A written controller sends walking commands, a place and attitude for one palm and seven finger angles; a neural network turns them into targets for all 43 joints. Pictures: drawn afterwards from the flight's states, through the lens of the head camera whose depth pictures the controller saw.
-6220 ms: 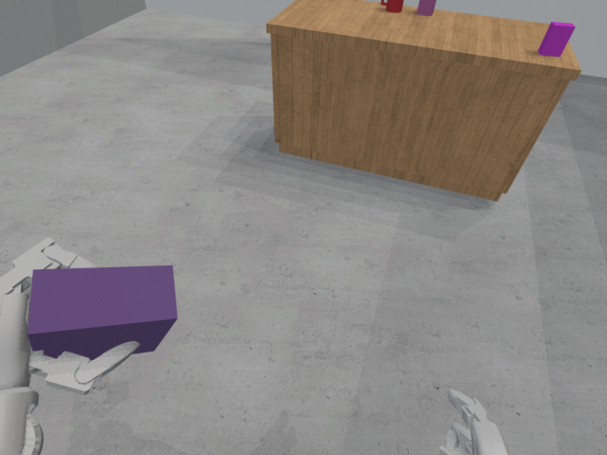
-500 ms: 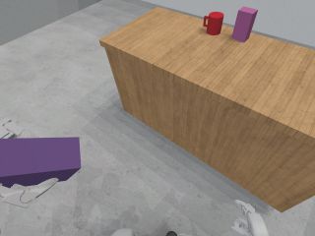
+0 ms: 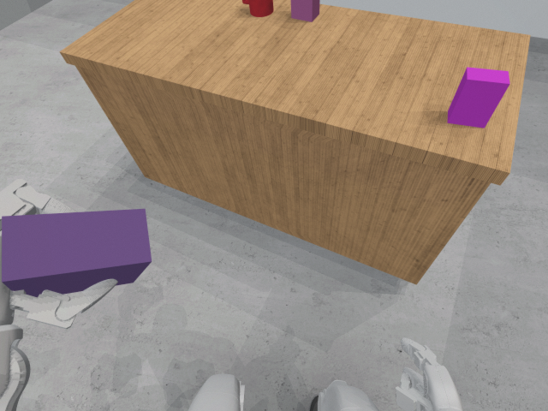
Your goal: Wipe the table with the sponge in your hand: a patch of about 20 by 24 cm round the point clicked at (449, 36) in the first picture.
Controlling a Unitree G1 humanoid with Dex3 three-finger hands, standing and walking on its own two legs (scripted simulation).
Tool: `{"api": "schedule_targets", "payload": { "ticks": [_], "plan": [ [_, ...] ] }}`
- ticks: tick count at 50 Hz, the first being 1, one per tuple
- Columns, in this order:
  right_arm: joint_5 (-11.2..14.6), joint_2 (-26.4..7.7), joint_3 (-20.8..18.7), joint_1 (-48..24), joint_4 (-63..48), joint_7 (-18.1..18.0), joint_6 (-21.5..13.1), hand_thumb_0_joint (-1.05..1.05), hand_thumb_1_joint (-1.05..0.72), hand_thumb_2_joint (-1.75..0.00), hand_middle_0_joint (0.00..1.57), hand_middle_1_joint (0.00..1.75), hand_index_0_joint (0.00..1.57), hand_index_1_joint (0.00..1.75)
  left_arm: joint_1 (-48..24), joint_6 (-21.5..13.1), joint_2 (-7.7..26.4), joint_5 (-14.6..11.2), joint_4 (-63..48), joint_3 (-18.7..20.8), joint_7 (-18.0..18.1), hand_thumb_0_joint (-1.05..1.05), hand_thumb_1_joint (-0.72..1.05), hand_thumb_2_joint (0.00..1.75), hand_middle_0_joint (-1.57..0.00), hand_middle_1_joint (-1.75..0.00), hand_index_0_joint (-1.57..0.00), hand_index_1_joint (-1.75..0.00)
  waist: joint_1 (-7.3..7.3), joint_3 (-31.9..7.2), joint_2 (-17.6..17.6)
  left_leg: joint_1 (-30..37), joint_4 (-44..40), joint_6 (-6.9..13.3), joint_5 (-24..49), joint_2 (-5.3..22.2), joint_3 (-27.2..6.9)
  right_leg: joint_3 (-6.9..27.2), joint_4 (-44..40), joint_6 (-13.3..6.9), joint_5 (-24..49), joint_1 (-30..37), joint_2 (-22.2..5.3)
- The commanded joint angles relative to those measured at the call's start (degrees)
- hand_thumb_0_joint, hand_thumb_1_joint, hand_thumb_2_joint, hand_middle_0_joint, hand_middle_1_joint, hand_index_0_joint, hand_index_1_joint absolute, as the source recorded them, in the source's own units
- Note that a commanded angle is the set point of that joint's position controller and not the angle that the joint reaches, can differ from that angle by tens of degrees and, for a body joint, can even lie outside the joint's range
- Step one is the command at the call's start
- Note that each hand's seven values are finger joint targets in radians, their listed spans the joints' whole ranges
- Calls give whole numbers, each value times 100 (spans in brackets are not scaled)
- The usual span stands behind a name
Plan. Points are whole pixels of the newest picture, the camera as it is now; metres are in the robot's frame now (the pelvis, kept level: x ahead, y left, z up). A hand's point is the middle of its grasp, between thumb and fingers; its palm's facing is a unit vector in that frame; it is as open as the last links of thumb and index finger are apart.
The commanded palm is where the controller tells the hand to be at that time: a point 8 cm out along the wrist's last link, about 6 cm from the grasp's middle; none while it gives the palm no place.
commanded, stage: turn to face it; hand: left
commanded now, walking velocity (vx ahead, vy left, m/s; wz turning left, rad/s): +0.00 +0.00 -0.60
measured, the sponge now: (100, 254) +0.24 +0.21 +0.16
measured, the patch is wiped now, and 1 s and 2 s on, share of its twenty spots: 0.00 0.00 0.00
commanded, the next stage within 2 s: take the last steps up to it in 1.16 s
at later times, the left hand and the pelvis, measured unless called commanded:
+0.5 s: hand (168, 268) +0.22 +0.11 +0.19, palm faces +0.10 -0.88 -0.47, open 9.9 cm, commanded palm +0.17 +0.18 +0.20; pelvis -0.07 -0.04 +0.02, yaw -16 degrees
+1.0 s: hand (338, 311) +0.19 -0.04 +0.20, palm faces -0.20 -0.82 -0.54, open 9.9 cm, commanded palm +0.17 +0.04 +0.20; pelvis -0.12 -0.10 +0.01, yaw -35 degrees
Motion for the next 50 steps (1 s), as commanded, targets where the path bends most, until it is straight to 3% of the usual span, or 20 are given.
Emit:
{"api": "schedule_targets", "payload": {
  "ticks": [1,5,13,20,21,23,24,25,26,29,32,33,34,35,36,39,44,47,48,50],
  "plan": [
    [-35,-396,-182,-536,-999,-2,-78,0,-90,-90,20,30,20,30,489,-564,1391,-217,-1741,1180,208,0,10,130,-120,-160,-120,-160,-116,-2028,-529,-776,902,-34,575,-373,-319,2600,-2228,-219,808,1962,-1415],
    [-41,-540,-330,-514,-969,23,120,0,-90,-90,20,30,20,30,1028,-621,1384,-264,-1296,1379,222,0,10,130,-120,-160,-120,-160,-133,-2089,-767,-686,65,-39,525,-465,-193,2484,-2509,53,927,2171,-1267],
    [19,-757,-364,-478,-1084,56,412,0,-90,-90,20,30,20,30,765,-552,1107,-199,-974,865,217,0,10,130,-120,-160,-120,-160,-87,-1848,-896,-47,-1399,154,156,-748,-33,3037,-3292,292,-626,1416,-1066],
    [-10,-745,-439,-238,-1120,77,518,0,-90,-90,20,30,20,30,-82,-549,1271,-76,-1401,682,132,0,10,130,-120,-160,-120,-160,-245,-1895,-699,1912,-3808,553,116,-898,339,2792,-3417,768,-819,474,-465],
    [-21,-801,-469,-126,-1128,65,491,0,-90,-90,20,30,20,30,-195,-593,1291,-86,-1488,640,68,0,10,130,-120,-160,-120,-160,-354,-1793,-284,2508,-4350,794,66,-538,100,2582,-2806,1017,-817,-154,-139],
    [-118,-830,-516,-594,-1420,17,316,0,-90,-90,20,30,20,30,-371,-592,1365,-33,-1691,877,-53,0,10,130,-120,-160,-120,-160,-152,-1494,1355,1665,-5141,1836,232,1856,-1703,1066,1717,1148,-776,-923,543],
    [-102,-552,-492,-590,-1404,-33,168,0,-90,-90,20,30,20,30,-502,-684,1818,-36,-2005,1279,-48,0,10,130,-120,-160,-120,-160,-64,-1556,1197,974,-5073,2006,742,2300,-1744,1196,3259,965,-921,-910,95],
    [-36,-600,-548,-562,-1373,-13,119,0,-90,-90,20,30,20,30,374,-602,1556,-57,-1289,1328,-98,0,10,130,-120,-160,-120,-160,-27,-1257,979,541,-4974,1767,786,1982,-766,1143,3790,836,-960,-990,-52],
    [21,-610,-516,-558,-1359,24,61,0,-90,-90,20,30,20,30,666,-524,1288,-129,-1076,1122,-106,0,10,130,-120,-160,-120,-160,-30,-904,1060,478,-4628,1623,1093,1769,-323,996,3625,796,-1059,-1205,-213],
    [140,-699,-400,-114,-1213,0,-137,0,-90,-90,20,30,20,30,282,-541,934,-125,-1440,680,-5,0,10,130,-120,-160,-120,-160,-145,-831,710,887,-3932,928,2323,1261,712,44,727,849,-1085,-319,-295],
    [107,-816,-405,78,-1110,-6,-453,0,-90,-90,20,30,20,30,-495,-498,1000,14,-1619,563,75,0,10,130,-120,-160,-120,-160,-195,-1349,511,1111,-2382,530,3198,874,909,-525,-1225,874,405,1351,131],
    [108,-727,-385,29,-1058,-5,-503,0,-90,-90,20,30,20,30,-747,-479,1193,69,-1479,676,113,0,10,130,-120,-160,-120,-160,-194,-1482,-367,710,-1215,346,2491,519,1024,185,-1675,599,1472,1884,-373],
    [52,-575,-324,-229,-1133,-34,-538,0,-90,-90,20,30,20,30,-567,-424,1442,112,-1145,861,180,0,10,130,-120,-160,-120,-160,-133,-1471,-1805,-660,85,116,-203,-314,864,2508,-1833,-150,3681,2303,-1570],
    [52,-602,-344,-463,-1173,-73,-517,0,-90,-90,20,30,20,30,-601,-430,1551,-29,-1298,1039,223,0,10,130,-120,-160,-120,-160,-24,-1729,-2291,-598,752,92,-859,-298,32,3430,-2198,-349,3376,1699,-2081],
    [1,-585,-356,-424,-1103,-66,-408,0,-90,-90,20,30,20,30,-393,-472,1674,-78,-1569,1169,225,0,10,130,-120,-160,-120,-160,-76,-1873,-1838,-480,1027,95,-569,-267,-353,3609,-2253,-485,2096,1564,-2075],
    [-43,-409,-152,-608,-1028,39,-67,0,-90,-90,20,30,20,30,509,-628,1548,-166,-2107,1387,245,0,10,130,-120,-160,-120,-160,-90,-2263,-554,-132,-47,83,-65,-325,-174,2443,-1961,-475,1361,1718,-1527],
    [-24,-470,-237,-525,-1037,72,72,0,-90,-90,20,30,20,30,1318,-605,1409,-167,-1641,1506,252,0,10,130,-120,-160,-120,-160,-94,-2060,-1045,488,-2015,152,15,-581,133,2628,-2291,-478,749,1282,-1368],
    [14,-541,-239,-280,-1058,62,100,0,-90,-90,20,30,20,30,1107,-574,1269,-134,-1576,1280,200,0,10,130,-120,-160,-120,-160,-268,-1953,-767,1317,-3311,284,692,-548,136,2548,-2266,-186,266,747,-1177],
    [19,-617,-286,-232,-1072,25,75,0,-90,-90,20,30,20,30,1011,-585,1276,-130,-1594,1219,173,0,10,130,-120,-160,-120,-160,-283,-1874,-527,1620,-3790,405,768,-355,41,2438,-2071,-22,44,469,-951],
    [22,-811,-346,-364,-1160,-81,-8,0,-90,-90,20,30,20,30,895,-615,1228,-106,-1589,1188,104,0,10,130,-120,-160,-120,-160,-184,-1486,890,1763,-4634,1078,1300,1136,-1323,1389,-418,498,-769,-476,55]
  ]
}}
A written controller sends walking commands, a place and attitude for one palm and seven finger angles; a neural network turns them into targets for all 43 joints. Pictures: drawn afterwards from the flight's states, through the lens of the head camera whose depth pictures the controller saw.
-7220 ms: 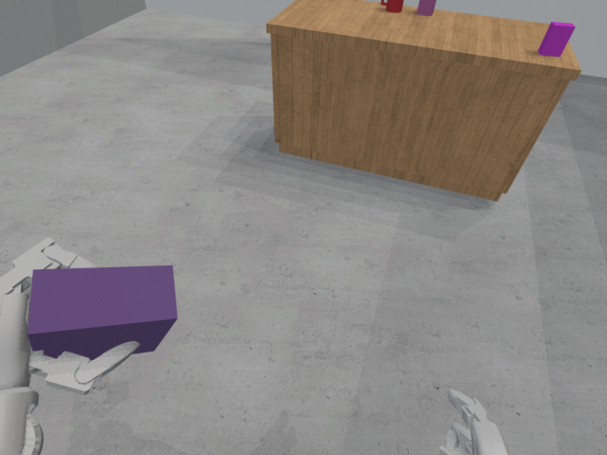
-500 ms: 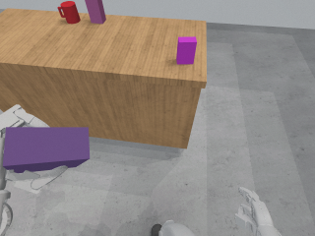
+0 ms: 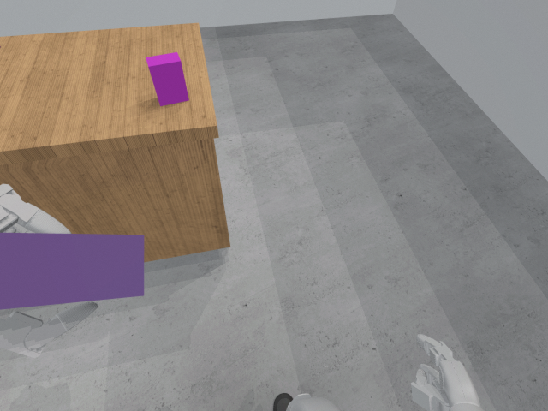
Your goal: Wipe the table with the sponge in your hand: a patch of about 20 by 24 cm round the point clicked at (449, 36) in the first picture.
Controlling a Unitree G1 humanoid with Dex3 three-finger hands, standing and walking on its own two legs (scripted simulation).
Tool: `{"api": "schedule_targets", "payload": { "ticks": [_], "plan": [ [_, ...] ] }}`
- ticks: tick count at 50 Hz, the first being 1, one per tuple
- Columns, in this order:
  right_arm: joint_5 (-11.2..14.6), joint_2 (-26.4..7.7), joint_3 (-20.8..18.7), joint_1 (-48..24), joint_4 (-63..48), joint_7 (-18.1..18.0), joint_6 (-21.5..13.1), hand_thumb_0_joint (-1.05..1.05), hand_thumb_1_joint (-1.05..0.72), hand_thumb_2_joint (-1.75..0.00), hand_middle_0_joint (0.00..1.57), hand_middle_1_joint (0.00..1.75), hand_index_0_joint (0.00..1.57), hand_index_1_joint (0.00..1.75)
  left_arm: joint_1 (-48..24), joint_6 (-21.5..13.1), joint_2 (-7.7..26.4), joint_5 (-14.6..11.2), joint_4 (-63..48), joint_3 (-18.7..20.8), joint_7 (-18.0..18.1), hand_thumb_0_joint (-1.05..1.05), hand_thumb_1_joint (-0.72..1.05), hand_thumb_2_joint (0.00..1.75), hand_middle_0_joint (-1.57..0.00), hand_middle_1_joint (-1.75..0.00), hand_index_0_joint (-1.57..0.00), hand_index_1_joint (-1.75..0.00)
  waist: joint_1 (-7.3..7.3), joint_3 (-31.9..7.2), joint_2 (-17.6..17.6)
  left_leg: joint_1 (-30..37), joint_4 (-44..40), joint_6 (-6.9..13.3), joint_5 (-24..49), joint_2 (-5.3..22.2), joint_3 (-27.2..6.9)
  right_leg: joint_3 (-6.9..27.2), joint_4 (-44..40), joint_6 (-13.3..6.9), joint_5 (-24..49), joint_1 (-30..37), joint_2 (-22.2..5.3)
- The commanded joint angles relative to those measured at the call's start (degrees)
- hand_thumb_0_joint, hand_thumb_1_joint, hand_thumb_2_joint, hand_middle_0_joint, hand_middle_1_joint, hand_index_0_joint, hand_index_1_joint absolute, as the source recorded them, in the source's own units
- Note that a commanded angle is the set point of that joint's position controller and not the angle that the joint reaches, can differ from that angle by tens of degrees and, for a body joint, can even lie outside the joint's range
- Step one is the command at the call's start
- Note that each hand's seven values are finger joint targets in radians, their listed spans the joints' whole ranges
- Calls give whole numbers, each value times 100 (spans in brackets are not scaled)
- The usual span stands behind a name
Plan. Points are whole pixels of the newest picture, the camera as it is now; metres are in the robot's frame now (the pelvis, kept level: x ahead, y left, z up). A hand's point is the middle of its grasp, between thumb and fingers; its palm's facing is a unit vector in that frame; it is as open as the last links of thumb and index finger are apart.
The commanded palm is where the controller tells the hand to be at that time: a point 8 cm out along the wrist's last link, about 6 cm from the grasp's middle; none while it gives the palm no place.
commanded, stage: turn to face it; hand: left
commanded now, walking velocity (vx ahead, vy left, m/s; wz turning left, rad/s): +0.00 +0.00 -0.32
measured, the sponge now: (82, 272) +0.23 +0.20 +0.17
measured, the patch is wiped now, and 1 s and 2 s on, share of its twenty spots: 0.00 0.00 0.00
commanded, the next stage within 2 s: take the last steps up to it in 0.16 s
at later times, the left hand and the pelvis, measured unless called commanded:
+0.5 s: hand (157, 280) +0.22 +0.12 +0.18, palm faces +0.18 -0.82 -0.55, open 9.9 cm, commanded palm +0.17 +0.18 +0.19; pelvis -0.03 -0.07 +0.01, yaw -8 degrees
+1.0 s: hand (74, 270) +0.22 +0.20 +0.18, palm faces +0.35 -0.82 -0.46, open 9.9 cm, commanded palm +0.18 +0.24 +0.19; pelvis +0.00 -0.02 +0.00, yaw -5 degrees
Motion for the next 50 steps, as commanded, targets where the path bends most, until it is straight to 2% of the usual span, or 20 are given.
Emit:
{"api": "schedule_targets", "payload": {
  "ticks": [1,4,7,11,12,13,14,15,17,20,33,37,38,40,41,42,45,48,49,50],
  "plan": [
    [35,-439,-126,-432,-845,-148,-379,0,-90,-90,20,30,20,30,-219,-234,590,28,-644,699,133,0,10,130,-120,-160,-120,-160,287,-914,1973,193,-1911,1068,371,2429,-1952,-62,2259,509,-2182,-295,-330],
    [80,-415,-164,-249,-730,-133,-577,0,-90,-90,20,30,20,30,-864,-138,299,87,-807,112,62,0,10,130,-120,-160,-120,-160,258,-680,1312,405,-1155,965,2229,2113,-713,-467,2707,639,-1938,-564,-667],
    [95,-511,-167,-52,-687,-118,-785,0,-90,-90,20,30,20,30,-1055,-70,133,126,-778,-221,132,0,10,130,-120,-160,-120,-160,133,-612,1694,476,-812,627,3017,1819,-258,-1045,1261,683,-1779,136,-603],
    [63,-494,-149,-105,-665,-101,-945,0,-90,-90,20,30,20,30,-1299,-122,435,175,-699,105,186,0,10,130,-120,-160,-120,-160,207,-770,1528,-14,99,265,2149,1571,37,-1197,-435,578,-497,1561,-687],
    [72,-395,-128,-85,-677,-81,-935,0,-90,-90,20,30,20,30,-1315,-169,596,199,-697,239,208,0,10,130,-120,-160,-120,-160,162,-927,877,-302,756,84,1579,1273,233,-588,-563,327,778,1874,-1223],
    [70,-219,-72,-120,-715,-91,-913,0,-90,-90,20,30,20,30,-1213,-186,746,159,-550,415,242,0,10,130,-120,-160,-120,-160,137,-1100,-250,-987,1536,-143,-59,618,421,638,-670,-103,2136,2149,-2038],
    [122,-297,-195,-268,-757,-89,-879,0,-90,-90,20,30,20,30,-844,-102,893,60,-453,647,253,0,10,130,-120,-160,-120,-160,299,-1340,-1233,-1286,2677,-151,-1445,258,75,1896,-1201,-418,1846,1969,-2627],
    [61,-259,-141,-399,-647,-133,-821,0,-90,-90,20,30,20,30,-711,-116,916,15,-647,680,262,0,10,130,-120,-160,-120,-160,287,-1266,-812,-1334,3223,-85,-1237,335,-433,2023,-1450,-478,968,1783,-2718],
    [-6,-97,52,-428,-485,-122,-654,0,-90,-90,20,30,20,30,-11,-150,775,-9,-516,800,293,0,10,130,-120,-160,-120,-160,172,-1376,-60,-1674,3328,-87,-547,405,-538,1346,-1295,-596,448,2121,-2456],
    [-13,-166,15,-487,-458,-170,-522,0,-90,-90,20,30,20,30,144,-218,613,17,-320,725,280,0,10,130,-120,-160,-120,-160,123,-1452,-273,-1526,2486,-53,-385,393,-304,726,-1413,-499,128,2131,-2282],
    [-99,-351,-188,-183,-401,-282,-765,0,-90,-90,20,30,20,30,-745,-277,482,157,-455,170,303,0,10,130,-120,-160,-120,-160,213,-979,-309,-579,602,267,-359,181,122,934,-2065,-562,-2512,1317,-2650],
    [-104,-288,-181,-40,-405,-334,-801,0,-90,-90,20,30,20,30,-809,-288,431,153,-403,188,333,0,10,130,-120,-160,-120,-160,130,-993,-150,425,-602,349,-257,20,365,426,-1537,-234,-2714,1004,-2201],
    [-90,-319,-199,6,-427,-354,-803,0,-90,-90,20,30,20,30,-878,-303,388,149,-401,157,326,0,10,130,-120,-160,-120,-160,93,-930,-24,652,-927,435,-418,131,255,271,-1193,-101,-2707,845,-2010],
    [-56,-535,-246,-78,-541,-364,-804,0,-90,-90,20,30,20,30,-1045,-356,215,136,-613,58,303,0,10,130,-120,-160,-120,-160,107,-719,1670,1245,-1739,1006,-648,1431,-1557,-862,907,355,-2206,-255,-907],
    [-23,-404,-209,-119,-463,-362,-847,0,-90,-90,20,30,20,30,-1060,-385,350,174,-469,153,295,0,10,130,-120,-160,-120,-160,83,-579,1946,928,-2063,1381,-808,1976,-2207,-1162,2017,476,-2549,-682,-774],
    [1,-389,-221,-152,-391,-329,-905,0,-90,-90,20,30,20,30,-1106,-388,439,228,-273,218,232,0,10,130,-120,-160,-120,-160,96,-356,1716,218,-2215,1491,-1420,2024,-2243,-893,2553,451,-2429,-603,-971],
    [-14,-354,-182,-210,-297,-278,-1026,0,-90,-90,20,30,20,30,-1109,-355,248,217,-352,27,179,0,10,130,-120,-160,-120,-160,179,-230,1654,-42,-1735,1247,-384,1524,-1156,-1203,1864,549,-2112,-147,-1078],
    [-24,-378,-134,-152,-185,-275,-1063,0,-90,-90,20,30,20,30,-1153,-281,141,167,-203,-111,166,0,10,130,-120,-160,-120,-160,194,-497,1351,-5,-1011,958,627,1247,-665,-1563,339,539,-1658,949,-833],
    [-28,-389,-114,-200,-172,-286,-1045,0,-90,-90,20,30,20,30,-1209,-246,148,201,-71,-139,162,0,10,130,-120,-160,-120,-160,215,-543,1177,-338,-570,836,492,1108,-480,-1495,-222,468,-1309,1489,-876],
    [-23,-323,-111,-228,-164,-285,-1011,0,-90,-90,20,30,20,30,-1298,-253,246,214,-18,-61,169,0,10,130,-120,-160,-120,-160,235,-671,546,-977,386,688,388,890,-250,-749,-718,213,-1247,2214,-1345]
  ]
}}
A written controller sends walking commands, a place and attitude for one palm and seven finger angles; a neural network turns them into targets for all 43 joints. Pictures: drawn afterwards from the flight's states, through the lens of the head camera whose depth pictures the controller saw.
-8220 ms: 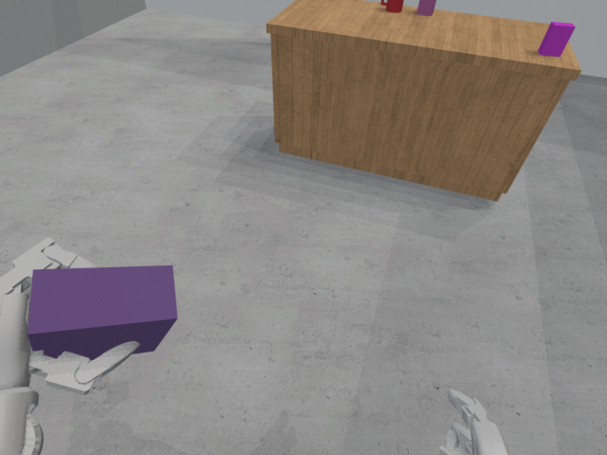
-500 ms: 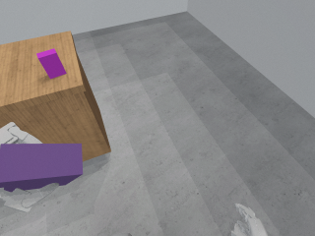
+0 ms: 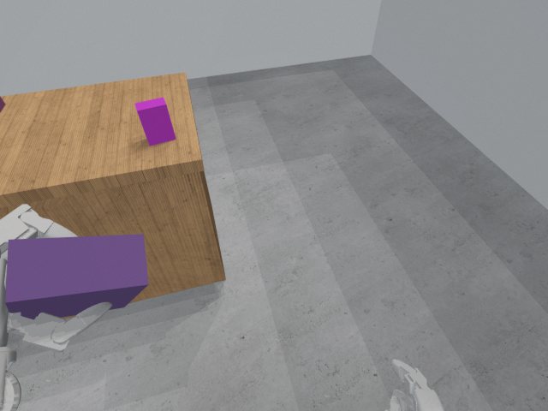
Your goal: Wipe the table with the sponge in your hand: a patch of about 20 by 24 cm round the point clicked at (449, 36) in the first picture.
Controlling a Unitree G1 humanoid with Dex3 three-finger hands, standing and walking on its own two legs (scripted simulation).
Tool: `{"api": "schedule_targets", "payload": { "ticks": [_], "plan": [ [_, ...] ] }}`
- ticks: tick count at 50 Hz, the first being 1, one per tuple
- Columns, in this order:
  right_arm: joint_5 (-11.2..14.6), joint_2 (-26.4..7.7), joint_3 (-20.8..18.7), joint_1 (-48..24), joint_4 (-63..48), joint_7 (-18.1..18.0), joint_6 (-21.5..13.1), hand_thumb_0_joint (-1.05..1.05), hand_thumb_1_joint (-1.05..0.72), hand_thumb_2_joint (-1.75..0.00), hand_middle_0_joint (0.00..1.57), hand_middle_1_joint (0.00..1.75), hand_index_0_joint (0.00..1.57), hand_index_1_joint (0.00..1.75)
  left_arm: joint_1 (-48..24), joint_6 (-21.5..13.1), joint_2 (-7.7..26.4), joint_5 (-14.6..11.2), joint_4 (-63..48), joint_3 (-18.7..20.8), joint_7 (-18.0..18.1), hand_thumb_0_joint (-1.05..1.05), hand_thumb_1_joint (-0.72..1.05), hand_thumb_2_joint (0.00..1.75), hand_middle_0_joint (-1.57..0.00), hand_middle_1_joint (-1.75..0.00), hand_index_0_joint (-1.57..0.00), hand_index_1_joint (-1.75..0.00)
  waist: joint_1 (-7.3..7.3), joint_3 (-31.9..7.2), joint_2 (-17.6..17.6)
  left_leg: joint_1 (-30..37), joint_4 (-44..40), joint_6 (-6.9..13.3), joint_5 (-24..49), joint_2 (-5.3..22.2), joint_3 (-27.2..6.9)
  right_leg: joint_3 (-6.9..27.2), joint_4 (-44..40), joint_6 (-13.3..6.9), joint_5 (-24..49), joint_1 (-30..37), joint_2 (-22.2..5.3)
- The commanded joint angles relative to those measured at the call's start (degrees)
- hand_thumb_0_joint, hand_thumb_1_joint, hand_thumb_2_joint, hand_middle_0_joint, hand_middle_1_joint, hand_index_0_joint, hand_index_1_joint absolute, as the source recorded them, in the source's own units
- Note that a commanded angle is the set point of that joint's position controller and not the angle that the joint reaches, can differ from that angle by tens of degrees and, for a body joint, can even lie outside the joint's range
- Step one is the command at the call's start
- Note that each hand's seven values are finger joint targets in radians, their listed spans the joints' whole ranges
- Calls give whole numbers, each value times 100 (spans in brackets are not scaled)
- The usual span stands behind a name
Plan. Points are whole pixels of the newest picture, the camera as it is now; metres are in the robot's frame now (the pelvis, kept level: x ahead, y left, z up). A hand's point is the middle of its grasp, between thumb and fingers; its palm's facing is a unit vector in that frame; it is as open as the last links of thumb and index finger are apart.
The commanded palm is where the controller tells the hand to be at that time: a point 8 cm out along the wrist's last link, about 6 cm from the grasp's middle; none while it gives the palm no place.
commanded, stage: take the last steps up to it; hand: left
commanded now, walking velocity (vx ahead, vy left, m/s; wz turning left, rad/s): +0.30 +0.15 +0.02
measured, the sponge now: (96, 278) +0.22 +0.22 +0.16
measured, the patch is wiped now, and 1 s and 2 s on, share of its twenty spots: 0.00 0.00 0.00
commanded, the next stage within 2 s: come to a stop and stand still in 0.88 s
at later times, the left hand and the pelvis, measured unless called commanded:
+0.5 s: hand (52, 191) +0.33 +0.31 +0.18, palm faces +0.36 -0.81 -0.46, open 9.9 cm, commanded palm +0.26 +0.36 +0.19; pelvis +0.10 +0.08 +0.00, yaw -1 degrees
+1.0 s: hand (46, 152) +0.41 +0.37 +0.18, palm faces +0.36 -0.81 -0.47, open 9.9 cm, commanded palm +0.36 +0.42 +0.19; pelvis +0.19 +0.14 -0.01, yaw +0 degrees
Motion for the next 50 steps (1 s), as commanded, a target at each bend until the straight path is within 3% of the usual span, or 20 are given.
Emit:
{"api": "schedule_targets", "payload": {
  "ticks": [1,2,3,5,8,14,15,16,18,24,29,30,32,33,35,38,44,46,48,50],
  "plan": [
    [40,-820,-370,-645,-735,-57,-201,0,-90,-90,20,30,20,30,-765,-343,1104,-14,-973,633,114,0,10,130,-120,-160,-120,-160,-45,-361,-1411,-2467,1886,258,-179,-25,164,2764,-2056,-883,629,2253,-1617],
    [64,-899,-412,-776,-787,-18,-196,0,-90,-90,20,30,20,30,-924,-353,1228,-124,-964,820,124,0,10,130,-120,-160,-120,-160,29,-335,-1926,-2928,3085,78,-944,-115,-255,3959,-2521,-1254,443,2106,-2433],
    [53,-960,-468,-790,-724,-2,-161,0,-90,-90,20,30,20,30,-857,-387,1161,-175,-897,760,80,0,10,130,-120,-160,-120,-160,-2,-12,-1625,-2951,3602,-15,-679,113,-736,3912,-2680,-1321,61,1597,-2478],
    [40,-822,-333,-910,-691,23,-11,0,-90,-90,20,30,20,30,-570,-487,1151,-183,-1193,833,30,0,10,130,-120,-160,-120,-160,-2,95,-783,-2864,3559,-55,-318,343,-754,2782,-2527,-1262,690,1243,-2201],
    [1,-749,-283,-887,-729,32,50,0,-90,-90,20,30,20,30,-302,-598,1066,-129,-1435,876,83,0,10,130,-120,-160,-120,-160,-79,-276,-1081,-1937,1931,-43,59,402,-260,1223,-2173,-912,1982,994,-1720],
    [-10,-777,-457,-598,-916,-97,-160,0,-90,-90,20,30,20,30,-270,-548,994,-95,-1977,787,254,0,10,130,-120,-160,-120,-160,-122,-671,-418,337,-686,50,825,-162,621,638,-1015,-473,1334,783,-1057],
    [30,-900,-536,-480,-938,-126,-200,0,-90,-90,20,30,20,30,-430,-594,966,-100,-2151,771,261,0,10,130,-120,-160,-120,-160,-207,-834,336,960,-912,213,921,174,178,407,44,-290,1260,329,-766],
    [50,-1110,-638,-516,-974,-114,-213,0,-90,-90,20,30,20,30,-470,-615,937,-104,-2258,782,258,0,10,130,-120,-160,-120,-160,-205,-926,1741,1707,-1056,711,1881,1331,-1375,-12,1457,38,-349,-952,-134],
    [45,-1005,-599,-580,-908,-81,-287,0,-90,-90,20,30,20,30,-432,-654,1248,-78,-1824,1004,223,0,10,130,-120,-160,-120,-160,-165,-807,1700,1073,-1542,1516,1321,2074,-2512,540,3023,-8,-1335,-1626,-201],
    [122,-928,-522,-576,-819,10,-458,0,-90,-90,20,30,20,30,244,-580,909,-186,-2141,777,131,0,10,130,-120,-160,-120,-160,-95,-702,1333,556,-1213,1044,2418,1221,-724,28,1208,83,-106,-904,-171],
    [85,-951,-420,-536,-806,-102,-322,0,-90,-90,20,30,20,30,268,-368,998,-212,-1546,888,140,0,10,130,-120,-160,-120,-160,-90,-764,681,-119,-409,617,2082,1064,-348,-236,-1076,-13,759,827,53],
    [91,-910,-409,-580,-796,-118,-253,0,-90,-90,20,30,20,30,130,-359,1121,-175,-1459,950,136,0,10,130,-120,-160,-120,-160,-72,-819,129,-732,327,503,1692,928,-196,309,-1404,-196,1349,1522,-363],
    [79,-789,-365,-661,-944,-49,-194,0,-90,-90,20,30,20,30,-52,-359,1331,-247,-1096,1185,149,0,10,130,-120,-160,-120,-160,-38,-766,-1860,-2709,2818,24,-1077,-183,89,3448,-2005,-1188,2921,2424,-2414],
    [74,-916,-458,-605,-811,17,-161,0,-90,-90,20,30,20,30,-178,-384,1232,-292,-1086,1067,123,0,10,130,-120,-160,-120,-160,-91,-608,-1780,-2863,3622,-73,-979,-9,-537,3471,-2088,-1266,2844,2193,-2590],
    [69,-771,-302,-830,-788,44,-57,0,-90,-90,20,30,20,30,-176,-467,1204,-237,-1313,1063,103,0,10,130,-120,-160,-120,-160,-68,-375,-909,-2989,3873,-134,-627,211,-708,2474,-1897,-1197,3388,1975,-2335],
    [9,-754,-276,-850,-776,33,26,0,-90,-90,20,30,20,30,-23,-587,1022,-104,-1442,856,133,0,10,130,-120,-160,-120,-160,-117,-437,-983,-2197,2493,-125,-182,284,-331,951,-1688,-792,4329,1471,-1786],
    [-30,-722,-432,-733,-959,-47,10,0,-90,-90,20,30,20,30,88,-491,1134,-99,-1920,968,297,0,10,130,-120,-160,-120,-160,-67,-730,-1147,-523,-68,-59,684,-188,520,591,-1217,-544,3646,1249,-1498],
    [-4,-805,-511,-622,-1012,-107,-5,0,-90,-90,20,30,20,30,-240,-541,1063,-92,-2114,887,288,0,10,130,-120,-160,-120,-160,-170,-816,-386,325,-747,-27,1121,-109,557,436,-487,-333,2641,769,-1187],
    [59,-1082,-637,-485,-1078,-98,-61,0,-90,-90,20,30,20,30,-360,-633,1029,-135,-2137,904,283,0,10,130,-120,-160,-120,-160,-170,-989,1758,1222,-1091,796,2925,1510,-1581,-51,1675,103,-1011,-831,-109],
    [55,-998,-566,-549,-1027,-92,-105,0,-90,-90,20,30,20,30,-180,-637,1180,-147,-1513,986,212,0,10,130,-120,-160,-120,-160,-105,-840,1485,506,-1525,1391,1806,2109,-2540,582,2971,25,-1384,-1212,-91]
  ]
}}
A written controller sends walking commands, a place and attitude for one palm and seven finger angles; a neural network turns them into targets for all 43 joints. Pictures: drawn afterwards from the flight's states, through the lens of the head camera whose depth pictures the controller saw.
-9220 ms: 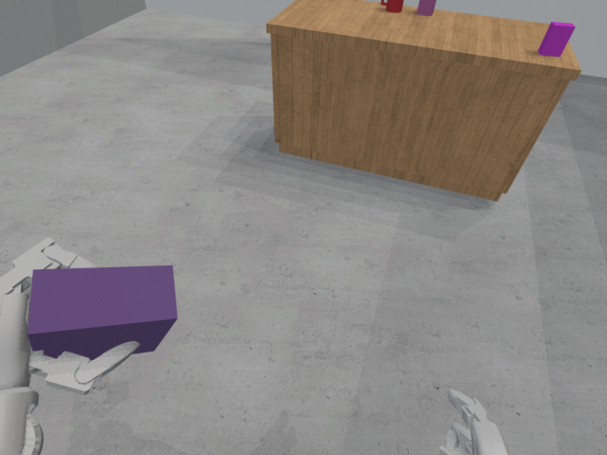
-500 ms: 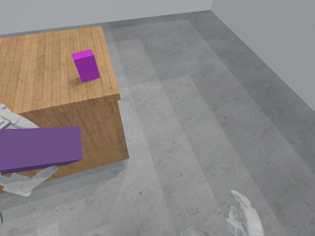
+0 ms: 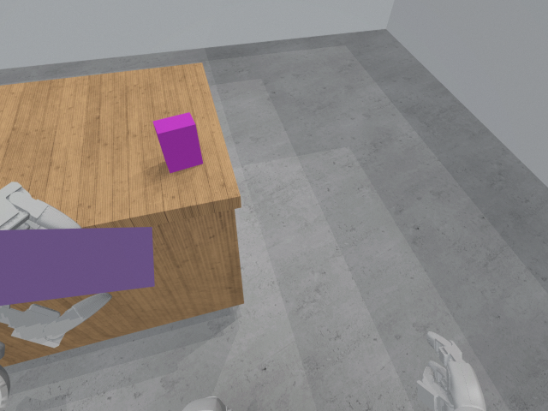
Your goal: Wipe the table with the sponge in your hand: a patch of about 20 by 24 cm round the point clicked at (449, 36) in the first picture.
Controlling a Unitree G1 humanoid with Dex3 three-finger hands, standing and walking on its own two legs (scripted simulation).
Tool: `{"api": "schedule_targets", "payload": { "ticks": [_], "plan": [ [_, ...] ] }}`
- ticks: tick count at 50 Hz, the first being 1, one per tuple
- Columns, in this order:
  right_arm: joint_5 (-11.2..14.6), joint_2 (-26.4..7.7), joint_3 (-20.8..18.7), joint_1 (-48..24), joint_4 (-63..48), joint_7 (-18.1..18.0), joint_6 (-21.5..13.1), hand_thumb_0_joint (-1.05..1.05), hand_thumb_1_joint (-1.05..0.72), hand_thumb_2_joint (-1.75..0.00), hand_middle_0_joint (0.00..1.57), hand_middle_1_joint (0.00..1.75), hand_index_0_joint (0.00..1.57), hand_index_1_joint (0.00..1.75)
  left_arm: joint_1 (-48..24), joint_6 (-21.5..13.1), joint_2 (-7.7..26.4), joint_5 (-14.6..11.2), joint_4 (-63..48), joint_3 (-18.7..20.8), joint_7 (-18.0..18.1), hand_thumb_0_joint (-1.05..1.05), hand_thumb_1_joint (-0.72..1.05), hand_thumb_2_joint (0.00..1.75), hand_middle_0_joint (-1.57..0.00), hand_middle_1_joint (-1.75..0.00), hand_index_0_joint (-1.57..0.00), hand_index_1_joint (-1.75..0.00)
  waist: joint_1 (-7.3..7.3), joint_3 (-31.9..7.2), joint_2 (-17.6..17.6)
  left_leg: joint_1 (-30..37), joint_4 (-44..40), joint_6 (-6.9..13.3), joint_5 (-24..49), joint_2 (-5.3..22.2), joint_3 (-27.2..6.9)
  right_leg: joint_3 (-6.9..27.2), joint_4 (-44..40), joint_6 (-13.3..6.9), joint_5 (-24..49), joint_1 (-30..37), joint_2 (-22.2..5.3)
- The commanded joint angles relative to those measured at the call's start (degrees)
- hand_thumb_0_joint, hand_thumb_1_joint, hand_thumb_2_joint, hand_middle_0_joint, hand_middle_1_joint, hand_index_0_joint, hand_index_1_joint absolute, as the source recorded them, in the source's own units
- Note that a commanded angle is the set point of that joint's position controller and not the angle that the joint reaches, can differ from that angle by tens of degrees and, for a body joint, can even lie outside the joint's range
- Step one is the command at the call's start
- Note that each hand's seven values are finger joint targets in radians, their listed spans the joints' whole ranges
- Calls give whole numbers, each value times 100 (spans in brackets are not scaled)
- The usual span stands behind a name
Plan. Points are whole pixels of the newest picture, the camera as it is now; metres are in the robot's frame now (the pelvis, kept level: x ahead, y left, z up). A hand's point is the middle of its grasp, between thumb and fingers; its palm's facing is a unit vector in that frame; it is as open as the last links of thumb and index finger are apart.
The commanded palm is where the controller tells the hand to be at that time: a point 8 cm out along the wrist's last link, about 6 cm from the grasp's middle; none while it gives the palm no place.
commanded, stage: come to a stop and stand still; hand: left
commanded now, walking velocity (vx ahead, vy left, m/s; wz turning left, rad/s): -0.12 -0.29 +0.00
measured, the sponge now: (95, 265) +0.23 +0.20 +0.17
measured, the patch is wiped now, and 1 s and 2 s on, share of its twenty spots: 0.00 0.00 0.00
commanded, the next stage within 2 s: look again from close up in 1.44 s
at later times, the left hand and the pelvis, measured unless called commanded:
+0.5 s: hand (26, 205) +0.26 +0.26 +0.22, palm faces +0.47 -0.75 -0.46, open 9.9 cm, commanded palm +0.16 +0.25 +0.20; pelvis -0.01 -0.02 +0.01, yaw -2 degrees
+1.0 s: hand (52, 236) +0.25 +0.24 +0.18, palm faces +0.34 -0.87 -0.35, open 9.8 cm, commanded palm +0.19 +0.28 +0.20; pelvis +0.01 +0.01 +0.02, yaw -3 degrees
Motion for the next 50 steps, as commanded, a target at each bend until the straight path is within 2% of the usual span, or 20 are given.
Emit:
{"api": "schedule_targets", "payload": {
  "ticks": [1,3,5,10,13,15,16,17,18,19,20,22,24,26,29,33,37,44,48,50],
  "plan": [
    [43,-439,-47,-166,-716,13,-326,0,-90,-90,20,30,20,30,-393,-321,981,-171,-890,891,114,0,10,130,-120,-160,-120,-160,-103,-1301,1655,1414,-1555,1351,1148,1988,-2754,426,2081,-55,-496,-1519,347],
    [49,-399,31,-210,-681,84,-373,0,-90,-90,20,30,20,30,-352,-251,770,-195,-1288,666,39,0,10,130,-120,-160,-120,-160,-64,-1262,1375,1364,-1393,984,1992,1610,-1811,293,1377,-1,64,-1273,396],
    [3,-387,104,-199,-732,136,-438,0,-90,-90,20,30,20,30,-163,-150,711,-231,-1594,583,13,0,10,130,-120,-160,-120,-160,-49,-1430,1668,1297,-1345,705,2272,1447,-1279,92,531,5,299,-719,545],
    [-43,-399,219,-63,-757,125,-484,0,-90,-90,20,30,20,30,-21,140,691,-290,-1270,584,31,0,10,130,-120,-160,-120,-160,-120,-1354,1647,1168,-1343,472,1980,1523,-1177,-94,-1091,-10,588,38,825],
    [3,-381,254,-114,-735,79,-424,0,-90,-90,20,30,20,30,-195,225,722,-274,-869,657,31,0,10,130,-120,-160,-120,-160,-81,-1249,1358,631,-1122,269,958,1327,-907,-62,-2027,-28,1387,776,777],
    [19,-292,297,-159,-737,64,-370,0,-90,-90,20,30,20,30,-355,259,756,-264,-691,680,16,0,10,130,-120,-160,-120,-160,-108,-1246,589,220,-662,-12,-236,824,-566,529,-2373,-209,2257,968,342],
    [45,-217,300,-101,-757,65,-355,0,-90,-90,20,30,20,30,-265,317,700,-306,-538,610,-5,0,10,130,-120,-160,-120,-160,-108,-1247,-258,296,-66,-174,-829,307,-346,1271,-2671,-453,2308,584,-156],
    [69,-189,301,-141,-756,60,-348,0,-90,-90,20,30,20,30,-239,377,704,-360,-546,555,0,0,10,130,-120,-160,-120,-160,-97,-1152,-696,284,484,-222,-1119,-1,-400,1836,-2951,-719,2543,322,-624],
    [-278,-463,-107,352,-454,-75,-745,0,-90,-90,20,30,20,30,-5594,0,4869,181,-1193,3740,-125,0,10,130,-120,-160,-120,-160,290,-259,-1676,-169,365,-353,-445,-351,378,1054,-3382,110,4865,243,357],
    [-84,-313,-5,-154,-238,-104,-652,0,-90,-90,20,30,20,30,-4544,249,3539,-36,858,2906,-251,0,10,130,-120,-160,-120,-160,238,-1008,-366,-103,-190,-209,-353,-71,-366,1471,-2369,-908,5204,1130,-431],
    [-20,-364,34,-135,-554,-40,-742,0,-90,-90,20,30,20,30,-3566,233,1403,-50,1244,1108,-408,0,10,130,-120,-160,-120,-160,121,-1538,15,492,-440,-67,-258,-312,-424,1530,-2274,-533,5312,1190,-438],
    [178,-433,113,-43,-696,191,-685,0,-90,-90,20,30,20,30,-1491,264,598,-288,1144,446,-471,0,10,130,-120,-160,-120,-160,269,-1568,256,1017,-848,181,470,-139,-517,971,-2189,163,4195,1278,12],
    [302,-442,88,-221,-866,349,-605,0,-90,-90,20,30,20,30,-575,306,180,-371,574,37,-501,0,10,130,-120,-160,-120,-160,301,-1417,-109,1082,-1000,361,513,179,-793,819,-2287,403,2816,993,156],
    [226,-470,148,-390,-1065,346,-553,0,-90,-90,20,30,20,30,-350,300,522,-272,-379,225,-420,0,10,130,-120,-160,-120,-160,261,-1169,210,666,-1018,378,-225,286,-933,817,-2504,246,1569,719,197],
    [156,-523,171,-299,-1075,152,-529,0,-90,-90,20,30,20,30,-354,240,1332,-236,-724,998,-217,0,10,130,-120,-160,-120,-160,177,-810,-182,678,-502,169,-854,-66,-753,1281,-3407,-90,42,-114,-48],
    [90,-504,203,-247,-975,-17,-639,0,-90,-90,20,30,20,30,-972,138,1118,-289,-726,948,-108,0,10,130,-120,-160,-120,-160,98,-908,629,924,-380,101,-522,-231,-881,1532,-3374,-374,248,-177,-93],
    [48,-551,226,-236,-920,-74,-741,0,-90,-90,20,30,20,30,-1522,109,971,-254,-527,678,-101,0,10,130,-120,-160,-120,-160,85,-771,839,1088,-783,144,-687,-110,-1083,1325,-3328,-273,122,-145,208],
    [-42,-570,324,-292,-890,53,-851,0,-90,-90,20,30,20,30,-1140,96,460,-122,-248,162,-210,0,10,130,-120,-160,-120,-160,129,-896,884,706,-1717,211,-916,137,-1514,736,-2888,-260,1030,577,633],
    [-74,-519,402,-308,-915,55,-744,0,-90,-90,20,30,20,30,-1063,157,570,-130,-79,297,-212,0,10,130,-120,-160,-120,-160,149,-931,475,624,-1822,176,-755,170,-1621,692,-2921,-296,1377,703,681],
    [-78,-500,413,-325,-921,40,-694,0,-90,-90,20,30,20,30,-1141,169,599,-148,-171,319,-225,0,10,130,-120,-160,-120,-160,128,-1070,585,795,-1790,127,-367,169,-1604,623,-2827,-326,1636,742,678]
  ]
}}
